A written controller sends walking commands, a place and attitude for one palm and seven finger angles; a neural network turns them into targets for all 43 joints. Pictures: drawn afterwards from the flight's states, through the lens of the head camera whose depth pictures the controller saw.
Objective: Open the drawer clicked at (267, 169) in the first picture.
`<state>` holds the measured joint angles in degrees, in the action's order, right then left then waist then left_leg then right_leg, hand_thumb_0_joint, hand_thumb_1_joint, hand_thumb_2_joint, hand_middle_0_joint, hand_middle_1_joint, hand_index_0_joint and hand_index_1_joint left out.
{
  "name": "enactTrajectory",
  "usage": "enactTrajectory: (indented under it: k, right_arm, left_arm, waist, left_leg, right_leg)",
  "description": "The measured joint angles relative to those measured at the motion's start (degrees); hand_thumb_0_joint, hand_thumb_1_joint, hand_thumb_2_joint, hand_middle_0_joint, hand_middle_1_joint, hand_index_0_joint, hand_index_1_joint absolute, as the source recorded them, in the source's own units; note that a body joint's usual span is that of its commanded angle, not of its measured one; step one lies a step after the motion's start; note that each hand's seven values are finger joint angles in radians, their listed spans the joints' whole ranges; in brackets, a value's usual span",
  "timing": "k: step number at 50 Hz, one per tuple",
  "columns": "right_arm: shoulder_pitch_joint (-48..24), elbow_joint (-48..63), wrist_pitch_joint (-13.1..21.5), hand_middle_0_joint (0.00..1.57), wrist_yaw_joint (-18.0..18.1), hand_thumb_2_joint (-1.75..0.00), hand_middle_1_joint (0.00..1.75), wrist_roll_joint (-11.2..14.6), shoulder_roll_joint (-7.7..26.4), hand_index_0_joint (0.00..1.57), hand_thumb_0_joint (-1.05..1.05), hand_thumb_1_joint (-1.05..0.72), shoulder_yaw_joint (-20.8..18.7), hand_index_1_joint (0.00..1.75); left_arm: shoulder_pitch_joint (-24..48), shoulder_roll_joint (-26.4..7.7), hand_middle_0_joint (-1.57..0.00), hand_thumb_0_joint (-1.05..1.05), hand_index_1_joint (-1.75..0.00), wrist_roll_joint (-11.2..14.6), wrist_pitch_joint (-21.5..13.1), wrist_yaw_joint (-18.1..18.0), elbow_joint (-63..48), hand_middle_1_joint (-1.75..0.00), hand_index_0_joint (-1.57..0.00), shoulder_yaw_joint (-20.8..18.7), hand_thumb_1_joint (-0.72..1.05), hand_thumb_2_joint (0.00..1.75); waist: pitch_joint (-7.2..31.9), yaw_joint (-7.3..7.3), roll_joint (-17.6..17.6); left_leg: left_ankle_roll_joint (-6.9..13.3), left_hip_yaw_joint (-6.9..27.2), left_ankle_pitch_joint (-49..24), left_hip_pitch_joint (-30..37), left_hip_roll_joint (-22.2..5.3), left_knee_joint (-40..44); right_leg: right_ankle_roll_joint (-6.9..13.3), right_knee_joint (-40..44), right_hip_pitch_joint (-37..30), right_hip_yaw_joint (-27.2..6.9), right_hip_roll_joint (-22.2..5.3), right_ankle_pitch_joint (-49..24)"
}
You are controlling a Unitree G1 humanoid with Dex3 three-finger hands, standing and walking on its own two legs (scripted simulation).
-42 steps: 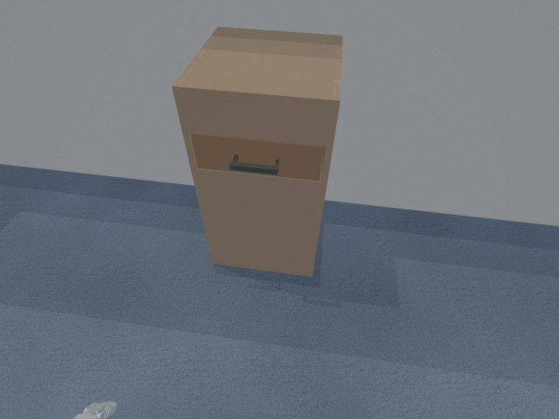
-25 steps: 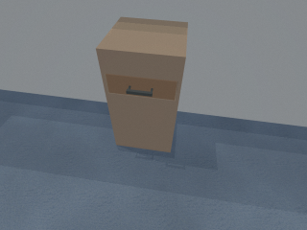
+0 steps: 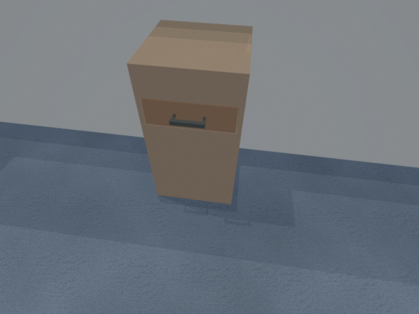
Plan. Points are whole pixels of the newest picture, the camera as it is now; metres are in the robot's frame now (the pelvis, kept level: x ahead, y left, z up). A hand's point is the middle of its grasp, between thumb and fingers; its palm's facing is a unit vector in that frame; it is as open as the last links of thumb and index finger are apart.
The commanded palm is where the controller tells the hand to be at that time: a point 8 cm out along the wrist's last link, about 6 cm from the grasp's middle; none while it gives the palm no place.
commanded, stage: look at it before walking up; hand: left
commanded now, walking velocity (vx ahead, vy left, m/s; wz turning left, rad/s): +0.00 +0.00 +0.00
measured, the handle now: (188, 120) +0.84 +0.13 -0.17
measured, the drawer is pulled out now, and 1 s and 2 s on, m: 0.00 0.00 0.00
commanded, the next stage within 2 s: take the last steps up to it in 0.60 s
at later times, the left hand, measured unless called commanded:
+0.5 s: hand out of the picture +0.05 +0.21 -0.17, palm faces -0.01 -0.96 -0.27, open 7.4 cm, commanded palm none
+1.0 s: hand out of the picture +0.04 +0.18 -0.18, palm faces +0.01 -0.98 -0.20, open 7.4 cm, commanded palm none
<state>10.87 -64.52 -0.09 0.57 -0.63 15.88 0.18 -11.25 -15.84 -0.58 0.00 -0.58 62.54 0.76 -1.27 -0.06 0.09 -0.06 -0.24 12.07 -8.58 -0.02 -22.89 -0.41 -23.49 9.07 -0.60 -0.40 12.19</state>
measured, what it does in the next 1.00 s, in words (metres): shifts its weight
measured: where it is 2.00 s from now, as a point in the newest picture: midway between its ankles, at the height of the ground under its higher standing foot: (202, 303)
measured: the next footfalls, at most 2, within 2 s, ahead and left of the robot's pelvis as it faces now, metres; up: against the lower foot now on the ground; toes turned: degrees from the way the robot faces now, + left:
right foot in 1.56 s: +0.40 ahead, -0.08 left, +0.00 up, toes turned -14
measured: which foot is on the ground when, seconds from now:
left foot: down 0.00-1.00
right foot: down 0.00-1.00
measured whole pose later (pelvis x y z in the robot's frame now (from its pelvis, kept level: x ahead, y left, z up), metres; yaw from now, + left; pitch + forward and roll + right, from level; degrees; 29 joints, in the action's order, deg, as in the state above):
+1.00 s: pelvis +0.05 -0.01 -0.01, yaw -2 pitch +0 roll +0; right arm 17.6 -64.8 0.0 0.6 -1.3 12.2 -0.6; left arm -19.8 -10.9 -1.3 -0.2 0.5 63.3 -0.9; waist 1.7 -0.7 -0.9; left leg 0.3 -1.4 21.9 -9.7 -2.1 -32.1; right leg 0.9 -31.0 10.1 -1.6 1.7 20.6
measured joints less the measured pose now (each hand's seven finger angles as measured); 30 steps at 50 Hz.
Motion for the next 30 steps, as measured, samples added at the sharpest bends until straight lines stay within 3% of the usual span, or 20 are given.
enactTrajectory:
  k: [30]
  right_arm:
    - [-0.31,-0.22,0.47,0.20,0.43,-0.90,0.30,0.07,-0.66,0.20,0.00,-0.91,-0.16,0.30]
  left_arm:
    - [-0.48,1.05,-0.21,0.00,-0.30,-0.08,-0.26,-0.20,0.77,-0.30,-0.20,-0.36,0.91,0.90]
  waist:
    - [0.17,-0.20,-0.20]
  left_leg:
    - [-0.23,-0.29,0.38,0.95,-0.28,1.00]
  right_leg:
    - [0.20,0.63,-0.64,-0.28,0.27,0.43]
